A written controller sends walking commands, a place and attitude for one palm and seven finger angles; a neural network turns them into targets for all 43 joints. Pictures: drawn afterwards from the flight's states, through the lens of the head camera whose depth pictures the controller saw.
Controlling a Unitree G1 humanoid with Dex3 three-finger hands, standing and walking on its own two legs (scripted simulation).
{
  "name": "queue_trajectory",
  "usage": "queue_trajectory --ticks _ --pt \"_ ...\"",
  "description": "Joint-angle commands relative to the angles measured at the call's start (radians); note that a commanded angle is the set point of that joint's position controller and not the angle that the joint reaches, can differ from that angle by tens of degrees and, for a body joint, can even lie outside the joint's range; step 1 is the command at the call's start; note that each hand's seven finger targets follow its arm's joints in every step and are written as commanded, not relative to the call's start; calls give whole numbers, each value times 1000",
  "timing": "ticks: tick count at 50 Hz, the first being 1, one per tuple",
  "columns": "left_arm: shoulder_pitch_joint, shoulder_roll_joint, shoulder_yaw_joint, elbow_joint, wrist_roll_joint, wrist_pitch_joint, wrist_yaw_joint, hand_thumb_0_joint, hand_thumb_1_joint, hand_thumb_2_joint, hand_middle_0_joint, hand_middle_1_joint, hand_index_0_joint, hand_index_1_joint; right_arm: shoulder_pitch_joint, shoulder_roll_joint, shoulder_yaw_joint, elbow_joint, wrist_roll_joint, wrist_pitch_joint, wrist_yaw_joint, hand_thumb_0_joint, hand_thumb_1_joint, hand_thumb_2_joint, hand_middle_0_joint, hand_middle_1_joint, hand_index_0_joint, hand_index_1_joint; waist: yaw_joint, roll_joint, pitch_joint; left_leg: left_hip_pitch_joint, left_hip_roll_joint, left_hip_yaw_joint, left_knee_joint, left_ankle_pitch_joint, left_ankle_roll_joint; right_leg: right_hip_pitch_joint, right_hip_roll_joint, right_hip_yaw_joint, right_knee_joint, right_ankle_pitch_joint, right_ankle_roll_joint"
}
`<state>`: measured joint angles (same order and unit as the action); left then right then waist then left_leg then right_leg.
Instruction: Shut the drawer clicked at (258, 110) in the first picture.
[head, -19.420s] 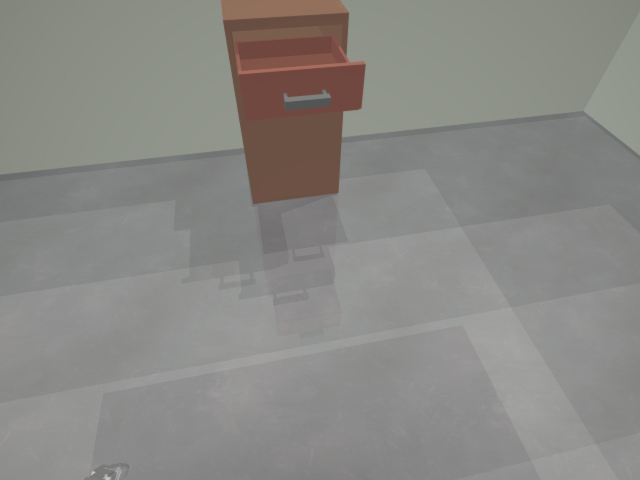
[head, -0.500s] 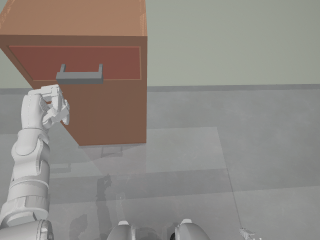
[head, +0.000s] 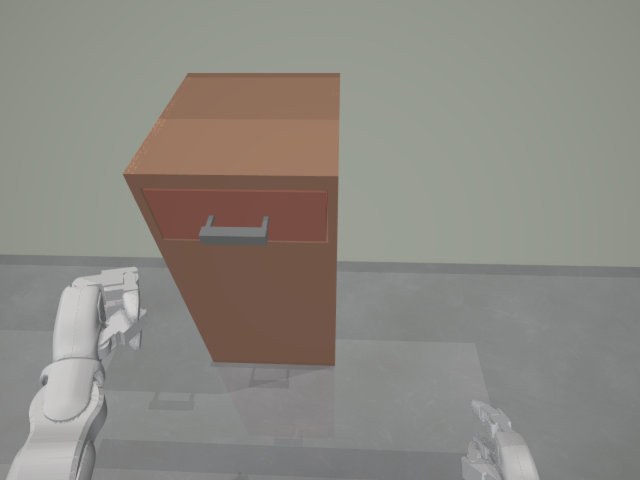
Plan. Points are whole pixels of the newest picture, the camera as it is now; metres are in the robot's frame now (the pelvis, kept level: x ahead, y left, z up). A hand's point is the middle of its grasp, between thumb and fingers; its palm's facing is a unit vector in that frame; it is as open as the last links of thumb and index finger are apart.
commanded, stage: draw the hand back to the body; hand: left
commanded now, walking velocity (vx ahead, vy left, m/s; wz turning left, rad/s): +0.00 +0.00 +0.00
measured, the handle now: (236, 228) +0.59 +0.22 -0.08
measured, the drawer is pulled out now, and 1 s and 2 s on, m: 0.00 0.00 0.00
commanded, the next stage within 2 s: step back with the hand held close in 0.54 s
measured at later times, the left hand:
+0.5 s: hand (62, 373) +0.17 +0.23 +0.18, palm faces +0.42 -0.81 -0.41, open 3.2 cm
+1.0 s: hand (74, 379) +0.17 +0.23 +0.15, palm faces +0.26 -0.82 -0.50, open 3.2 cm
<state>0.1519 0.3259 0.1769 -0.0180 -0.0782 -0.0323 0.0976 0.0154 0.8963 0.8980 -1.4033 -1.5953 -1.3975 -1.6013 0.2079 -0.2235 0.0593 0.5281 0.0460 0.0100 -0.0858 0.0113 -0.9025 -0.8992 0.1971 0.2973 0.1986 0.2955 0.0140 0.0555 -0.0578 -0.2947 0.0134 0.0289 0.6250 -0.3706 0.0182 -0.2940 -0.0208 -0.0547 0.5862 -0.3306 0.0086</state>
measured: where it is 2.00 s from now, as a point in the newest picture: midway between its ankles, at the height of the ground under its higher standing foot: outside the picture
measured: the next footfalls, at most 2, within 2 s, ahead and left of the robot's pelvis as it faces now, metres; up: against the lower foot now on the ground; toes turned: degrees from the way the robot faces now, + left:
none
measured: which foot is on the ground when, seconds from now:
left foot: down 0.00-1.00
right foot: down 0.00-1.00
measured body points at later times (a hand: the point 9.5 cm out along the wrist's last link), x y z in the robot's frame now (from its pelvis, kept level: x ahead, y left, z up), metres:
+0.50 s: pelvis +0.00 -0.02 +0.01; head -0.03 -0.05 +0.46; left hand +0.14 +0.27 +0.20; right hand +0.19 -0.23 -0.07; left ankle -0.03 +0.10 -0.73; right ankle -0.02 -0.13 -0.73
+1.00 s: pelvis -0.03 +0.00 +0.01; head +0.00 -0.01 +0.46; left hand +0.15 +0.27 +0.18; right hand +0.13 -0.26 -0.08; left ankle -0.03 +0.10 -0.73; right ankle -0.02 -0.13 -0.73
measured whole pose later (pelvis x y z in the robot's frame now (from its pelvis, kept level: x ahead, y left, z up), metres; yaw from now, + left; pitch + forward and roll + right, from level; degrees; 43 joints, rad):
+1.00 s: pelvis -0.03 +0.00 +0.01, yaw -2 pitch +1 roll -1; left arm 0.63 0.37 0.34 -0.49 -0.04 -0.19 0.11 0.01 0.89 0.90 -1.41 -1.59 -1.40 -1.60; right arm 0.18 -0.24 -0.03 0.56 0.01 -0.02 -0.06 0.01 -0.90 -0.90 0.20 0.30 0.20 0.30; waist -0.02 0.05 0.05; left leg -0.23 0.01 0.06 0.47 -0.25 0.02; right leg -0.24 -0.02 -0.03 0.43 -0.20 0.01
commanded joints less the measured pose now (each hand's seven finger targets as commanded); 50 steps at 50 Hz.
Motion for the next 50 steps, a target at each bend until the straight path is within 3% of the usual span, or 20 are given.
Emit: queue_trajectory --ticks 1,3,9,13,14,16,18,19,22,24,28,33,34,35,36,37,39,41,45,50 --pt "-98 147 70 -316 -2 -54 10 0 900 900 -1400 -1600 -1400 -1600 -103 -117 -48 -142 -11 -73 -5 0 -900 -900 200 300 200 300 1 11 -85 118 10 -36 -171 309 1 124 19 5 -127 265 -38" --pt "-40 161 99 -381 0 -58 13 0 900 900 -1400 -1600 -1400 -1600 -107 -114 -50 -137 -16 -88 -2 0 -900 -900 200 300 200 300 10 -1 -99 147 13 -34 -184 358 2 157 18 4 -137 303 -36" --pt "131 203 184 -531 -5 -74 15 0 900 900 -1400 -1600 -1400 -1600 -125 -102 -53 -122 -29 -126 11 0 -900 -900 200 300 200 300 29 1 -46 154 4 -18 -210 355 3 200 18 10 -187 327 -33" --pt "217 177 191 -623 -5 -89 15 0 900 900 -1400 -1600 -1400 -1600 -126 -90 -57 -120 -29 -149 15 0 -900 -900 200 300 200 300 30 24 -26 167 5 -9 -217 343 3 202 16 12 -199 320 -29" --pt "247 180 200 -625 -4 -90 14 0 900 900 -1400 -1600 -1400 -1600 -130 -91 -57 -117 -30 -158 15 0 -900 -900 200 300 200 300 34 18 9 159 5 -10 -217 324 1 187 22 14 -214 302 -31" --pt "291 189 220 -686 -3 -104 18 0 900 900 -1400 -1600 -1400 -1600 -123 -90 -61 -119 -31 -172 17 0 -900 -900 200 300 200 300 40 31 -24 168 5 -12 -217 338 3 208 17 14 -201 316 -31" --pt "351 190 235 -724 -2 -114 19 0 900 900 -1400 -1600 -1400 -1600 -125 -86 -67 -119 -31 -183 18 0 -900 -900 200 300 200 300 45 12 -34 178 6 -7 -208 356 5 211 18 15 -199 340 -28" --pt "359 177 229 -673 2 -110 18 0 900 900 -1400 -1600 -1400 -1600 -124 -87 -68 -105 -32 -187 16 0 -900 -900 200 300 200 300 39 -2 5 170 6 -3 -207 343 4 189 21 16 -212 329 -28" --pt "321 138 202 -599 2 -110 20 0 900 900 -1400 -1600 -1400 -1600 -113 -93 -72 -92 -30 -182 12 0 -900 -900 200 300 200 300 22 -67 89 145 12 -5 -219 264 9 137 17 16 -233 238 -20" --pt "292 145 205 -572 6 -110 22 0 900 900 -1400 -1600 -1400 -1600 -119 -96 -74 -90 -28 -179 4 0 -900 -900 200 300 200 300 22 -60 121 143 9 -6 -222 220 12 112 17 23 -253 176 -20" --pt "289 165 223 -613 7 -133 26 0 900 900 -1400 -1600 -1400 -1600 -126 -90 -75 -96 -34 -192 0 0 -900 -900 200 300 200 300 40 -41 21 175 3 -4 -218 232 19 161 5 33 -242 184 -19" --pt "291 178 223 -676 13 -147 35 0 900 900 -1400 -1600 -1400 -1600 -134 -83 -70 -92 -37 -223 1 0 -900 -900 200 300 200 300 45 15 9 179 0 -5 -219 250 13 180 3 34 -239 206 -25" --pt "93 345 405 -756 12 -210 47 0 900 900 -1400 -1600 -1400 -1600 -104 -101 -60 -130 -36 -200 9 0 -900 -900 200 300 200 300 7 43 141 89 5 -20 -217 167 21 95 -49 142 -311 221 -27" --pt "224 252 341 -644 19 -213 38 0 900 900 -1400 -1600 -1400 -1600 -107 -91 -75 -89 -39 -185 10 0 -900 -900 200 300 200 300 2 -67 131 91 10 -28 -182 155 22 64 -73 159 -331 204 -32" --pt "314 200 298 -595 28 -208 32 0 900 900 -1400 -1600 -1400 -1600 -105 -93 -81 -83 -45 -169 15 0 -900 -900 200 300 200 300 -4 -91 120 111 10 -22 -166 188 24 58 -82 162 -333 244 -36" --pt "346 172 275 -581 29 -203 28 0 900 900 -1400 -1600 -1400 -1600 -102 -98 -87 -90 -43 -152 20 0 -900 -900 200 300 200 300 -9 -100 102 123 15 -20 -165 222 21 67 -82 150 -319 290 -34" --pt "390 150 261 -575 30 -213 24 0 900 900 -1400 -1600 -1400 -1600 -110 -108 -100 -97 -46 -134 22 0 -900 -900 200 300 200 300 -9 -47 61 120 27 -17 -193 273 17 98 -71 119 -280 351 -25" --pt "442 152 267 -579 28 -216 26 0 900 900 -1400 -1600 -1400 -1600 -107 -112 -109 -102 -44 -112 28 0 -900 -900 200 300 200 300 -9 -32 -3 111 43 -17 -214 336 18 154 -60 89 -232 405 -14" --pt "490 199 312 -653 25 -223 34 0 900 900 -1400 -1600 -1400 -1600 -121 -109 -120 -127 -40 -83 26 0 -900 -900 200 300 200 300 -3 -59 -107 103 56 -28 -210 476 16 224 -51 66 -166 529 -6" --pt "514 236 340 -753 22 -227 50 0 900 900 -1400 -1600 -1400 -1600 -125 -107 -122 -152 -38 -75 11 0 -900 -900 200 300 200 300 1 -1 -145 73 68 -42 -207 531 16 230 -39 59 -109 554 1"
